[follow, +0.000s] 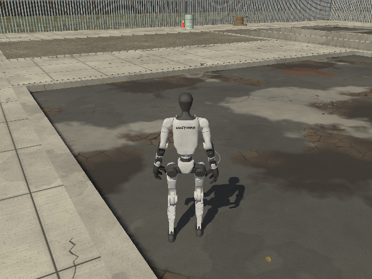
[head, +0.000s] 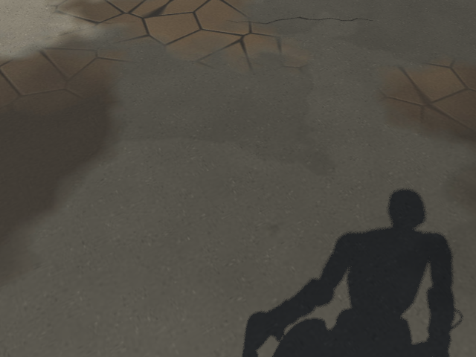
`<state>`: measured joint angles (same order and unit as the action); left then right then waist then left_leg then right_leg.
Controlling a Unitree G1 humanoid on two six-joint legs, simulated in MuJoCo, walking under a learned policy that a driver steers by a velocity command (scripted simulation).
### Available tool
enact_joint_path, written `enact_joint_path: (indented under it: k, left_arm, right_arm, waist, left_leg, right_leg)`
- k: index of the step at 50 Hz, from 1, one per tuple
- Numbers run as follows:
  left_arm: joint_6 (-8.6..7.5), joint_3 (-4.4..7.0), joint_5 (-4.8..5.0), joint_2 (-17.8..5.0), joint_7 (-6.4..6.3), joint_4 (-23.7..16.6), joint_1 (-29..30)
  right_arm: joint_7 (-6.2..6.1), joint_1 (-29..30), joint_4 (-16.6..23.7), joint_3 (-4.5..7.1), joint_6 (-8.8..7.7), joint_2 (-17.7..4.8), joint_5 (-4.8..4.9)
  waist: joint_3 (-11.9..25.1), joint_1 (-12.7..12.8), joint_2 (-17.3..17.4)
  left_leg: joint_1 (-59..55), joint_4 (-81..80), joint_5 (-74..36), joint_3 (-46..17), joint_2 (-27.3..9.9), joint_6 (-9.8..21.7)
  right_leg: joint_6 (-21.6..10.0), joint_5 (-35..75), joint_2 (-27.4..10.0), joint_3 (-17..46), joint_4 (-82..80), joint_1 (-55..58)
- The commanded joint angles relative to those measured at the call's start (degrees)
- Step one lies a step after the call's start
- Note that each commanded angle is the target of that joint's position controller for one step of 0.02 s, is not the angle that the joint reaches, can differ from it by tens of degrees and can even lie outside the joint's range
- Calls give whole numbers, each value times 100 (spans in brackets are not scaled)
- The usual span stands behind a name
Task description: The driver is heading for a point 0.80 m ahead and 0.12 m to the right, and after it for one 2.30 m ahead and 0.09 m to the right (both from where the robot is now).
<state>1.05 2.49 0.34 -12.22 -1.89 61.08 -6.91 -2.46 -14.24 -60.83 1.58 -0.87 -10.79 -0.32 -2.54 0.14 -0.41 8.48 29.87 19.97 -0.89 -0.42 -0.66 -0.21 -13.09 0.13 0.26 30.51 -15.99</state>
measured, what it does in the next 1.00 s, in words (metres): walks ahead: left foot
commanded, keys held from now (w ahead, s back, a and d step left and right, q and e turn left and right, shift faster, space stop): no key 0.06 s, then w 0.68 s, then w+e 0.26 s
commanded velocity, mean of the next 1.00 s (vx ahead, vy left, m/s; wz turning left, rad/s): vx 0.35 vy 0.00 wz -0.06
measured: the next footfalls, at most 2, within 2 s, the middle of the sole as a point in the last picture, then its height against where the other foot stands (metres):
left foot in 0.78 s outside the picture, level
right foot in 1.32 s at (288, 302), level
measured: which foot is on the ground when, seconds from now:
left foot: down 0.00-0.32, up 0.34-0.76, down 0.78-1.00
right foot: down 0.00-0.80, up 0.82-1.00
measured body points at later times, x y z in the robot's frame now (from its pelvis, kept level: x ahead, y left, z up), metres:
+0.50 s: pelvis +0.10 -0.03 +0.01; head +0.11 -0.04 +0.46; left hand +0.05 +0.21 -0.14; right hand +0.18 -0.29 -0.13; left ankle +0.09 +0.12 -0.64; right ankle +0.04 -0.11 -0.73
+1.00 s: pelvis +0.37 +0.04 +0.01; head +0.39 +0.05 +0.46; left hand +0.46 +0.31 -0.13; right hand +0.42 -0.22 -0.12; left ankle +0.41 +0.12 -0.73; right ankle +0.36 -0.12 -0.64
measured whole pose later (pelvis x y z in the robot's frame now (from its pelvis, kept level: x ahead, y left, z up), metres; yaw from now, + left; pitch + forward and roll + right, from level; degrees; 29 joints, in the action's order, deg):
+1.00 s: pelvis +0.37 +0.04 +0.01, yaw -5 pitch +0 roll +2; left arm -3.5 3.9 2.3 -14.8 -1.2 55.4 -14.9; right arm 1.7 -12.6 -56.8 3.2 -6.9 -13.2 -0.7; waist -2.0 -1.0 -2.5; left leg 11.7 20.5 8.7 8.4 2.2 3.9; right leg -3.8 -14.8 -5.7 3.5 67.2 -32.1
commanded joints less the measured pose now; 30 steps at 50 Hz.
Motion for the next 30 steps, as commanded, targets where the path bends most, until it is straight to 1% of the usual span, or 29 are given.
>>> enact_joint_path:
  k: [1, 3, 4, 6, 7, 8, 9, 10, 11, 12, 13, 14, 15, 16, 17, 18, 19, 20, 21, 22, 23, 24, 26, 28, 29, 30]
  left_arm:
    - [-40, 90, -5, -565, -24, -157, 20]
    - [-36, 87, -5, -559, -29, -128, -9]
    - [-30, 73, -6, -497, -29, -51, -122]
    - [-35, 123, 55, -613, -38, -17, -200]
    - [-82, 127, 59, -623, -34, -53, -154]
    - [-169, 117, 76, -578, -13, -106, -92]
    - [-273, 107, 93, -507, 18, -152, -31]
    - [-378, 98, 105, -423, 61, -212, 76]
    - [-471, 81, 129, -310, 113, -269, 169]
    - [-539, 75, 145, -287, 159, -302, 185]
    - [-594, 75, 163, -276, 198, -287, 53]
    - [-633, 67, 200, -225, 225, -206, -250]
    - [-649, 106, 211, -277, 228, 1, -781]
    - [-659, 199, 172, -510, 218, 228, -1439]
    - [-679, 372, 151, -1091, 224, 418, -2230]
    - [-732, 369, 85, -1311, 309, 477, -2779]
    - [-796, 202, 11, -885, 314, 354, -2259]
    - [-826, 123, 14, -651, 326, 176, -1846]
    - [-826, 85, 15, -620, 346, 75, -1596]
    - [-801, 25, 10, -514, 353, 13, -1477]
    - [-751, -31, -13, -377, 335, 24, -1543]
    - [-708, -52, -24, -356, 297, 52, -1700]
    - [-649, -55, -40, -501, 197, 67, -1916]
    - [-611, -37, -56, -680, 114, -10, -1898]
    - [-602, -23, -58, -750, 89, -45, -1915]
    - [-600, -2, -47, -817, 74, -53, -1976]
  right_arm:
    - [-20, -307, 65, 66, -38, -522, 2]
    - [-22, -341, 31, 54, -41, -514, 0]
    - [-23, -492, -55, 41, -35, -459, 5]
    - [-48, -496, -26, 95, -21, -632, 64]
    - [-60, -506, 29, 108, -43, -675, 92]
    - [-59, -602, 46, 121, -99, -710, 120]
    - [-46, -752, 23, 145, -171, -770, 157]
    - [-27, -940, -22, 186, -237, -878, 181]
    - [-6, -1016, -45, 244, -288, -1035, 192]
    - [14, -909, -6, 271, -324, -1095, 195]
    - [37, -759, 65, 256, -351, -1038, 193]
    - [68, -560, 131, 237, -367, -980, 216]
    - [99, -304, 227, 213, -363, -909, 225]
    - [116, -33, 365, 194, -385, -854, 212]
    - [111, 146, 585, 125, -461, -550, 215]
    - [97, 195, 752, 109, -570, -482, 211]
    - [141, 182, 756, 169, -626, -671, 303]
    - [200, 100, 692, 157, -651, -621, 329]
    - [216, 110, 670, 171, -664, -594, 297]
    - [220, 222, 689, 232, -653, -696, 241]
    - [240, 262, 703, 273, -620, -730, 209]
    - [264, 293, 716, 272, -579, -648, 195]
    - [289, 626, 858, 235, -513, -483, 160]
    - [300, 1253, 1121, 157, -500, -348, 146]
    - [318, 1529, 1221, 121, -505, -314, 153]
    - [341, 1724, 1288, 103, -507, -334, 174]
  waist:
    - [106, 4, 73]
    - [80, 8, 69]
    - [190, -3, 78]
    - [-112, -5, 188]
    - [-335, -39, 191]
    - [-510, -88, 239]
    - [-604, -146, 374]
    - [-627, -220, 633]
    - [-659, -236, 989]
    - [-765, -188, 1101]
    - [-785, -63, 1044]
    - [-790, 144, 1029]
    - [-705, 403, 888]
    - [-519, 648, 509]
    - [-236, 850, -966]
    - [145, 922, -1738]
    - [-63, 557, -894]
    - [-181, 375, -547]
    - [-224, 249, -282]
    - [-283, 190, -211]
    - [-247, 160, -309]
    - [-210, 163, -404]
    - [-258, 204, -353]
    - [-414, 284, -287]
    - [-461, 340, -331]
    - [-489, 377, -386]
  left_leg:
    - [661, -638, -834, -58, -99, 122]
    - [683, -660, -766, -47, -91, 121]
    - [643, -723, -132, -3, -49, 148]
    - [910, -749, 1511, -98, -39, 368]
    - [1048, -829, 2106, -254, -134, 497]
    - [1090, -931, 2391, -494, -294, 622]
    - [971, -1089, 2515, -843, -524, 775]
    - [706, -1347, 2623, -1334, -859, 965]
    - [483, -1684, 2683, -1928, -1288, 1181]
    - [547, -1837, 2512, -2314, -1599, 1340]
    - [656, -1804, 2271, -2308, -1646, 1348]
    - [873, -1609, 1966, -2041, -1514, 1226]
    - [1246, -1257, 1539, -1551, -1178, 1007]
    - [1689, -419, 455, -957, -758, 758]
    - [2659, 1589, -289, 146, 57, 321]
    - [3534, 3292, 1000, -19, 381, 206]
    - [3984, 4181, 918, -490, 26, 354]
    - [4085, 4408, 398, -504, -224, 502]
    - [4106, 4250, -123, -412, -442, 579]
    - [3990, 3918, -502, -336, -606, 582]
    - [3749, 3643, -710, -217, -676, 531]
    - [3631, 3405, -824, -101, -687, 452]
    - [3685, 2849, -1094, 85, -656, 262]
    - [3523, 1848, -1528, 186, -567, 141]
    - [3292, 1372, -1787, 264, -475, 117]
    - [3067, 1019, -1986, 339, -388, 104]
  right_leg:
    - [-226, 808, -179, 176, -415, 575]
    - [-223, 741, -177, 182, -437, 565]
    - [-228, 29, -109, 120, -462, 599]
    - [-302, -1901, 75, -11, -315, 195]
    - [-351, -2423, 62, 35, -281, -115]
    - [-386, -2522, 34, 72, -214, -343]
    - [-369, -2278, 36, 29, -2, -565]
    - [-314, -1822, 92, -132, 394, -845]
    - [-274, -1221, 169, -389, 911, -1074]
    - [-352, -978, 36, -322, 1172, -1131]
    - [-454, -1030, -35, -286, 1097, -991]
    - [-537, -1099, -24, -325, 603, -510]
    - [-567, -975, 64, -369, 32, 348]
    - [-613, -687, -79, 49, -310, 1226]
    - [-1119, -1292, -1007, 1909, -1234, 2165]
    - [-1752, -1192, -2107, 4119, -2080, 2771]
    - [-1698, -1052, -2261, 4009, -1980, 2578]
    - [-1508, -765, -2031, 3256, -1916, 2369]
    - [-1339, -505, -1825, 2633, -1980, 2184]
    - [-1180, 97, -1623, 2074, -2048, 1997]
    - [-1053, 605, -1395, 1584, -2111, 1846]
    - [-1015, 1002, -1278, 1289, -2151, 1792]
    - [-1062, 1506, -1206, 962, -2257, 1708]
    - [-1066, 1513, -1143, 721, -2402, 1378]
    - [-1045, 1427, -1089, 603, -2484, 1195]
    - [-1036, 1328, -1071, 514, -2550, 1097]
